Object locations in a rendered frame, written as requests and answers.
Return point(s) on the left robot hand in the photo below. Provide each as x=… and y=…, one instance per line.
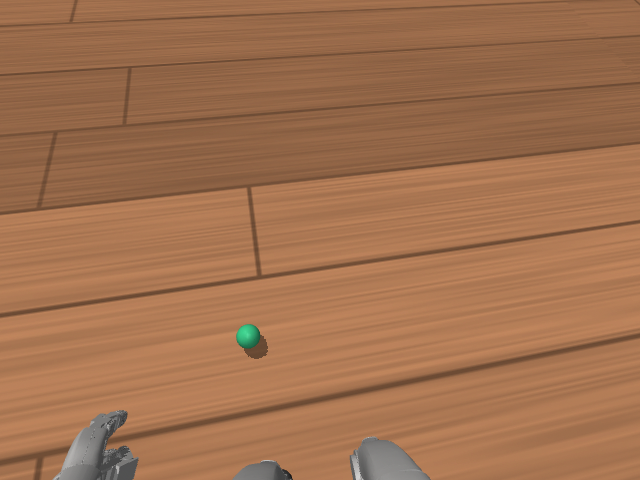
x=90, y=444

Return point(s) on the left robot arm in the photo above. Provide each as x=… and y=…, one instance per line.
x=79, y=472

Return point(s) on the ball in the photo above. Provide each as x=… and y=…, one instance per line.
x=248, y=336

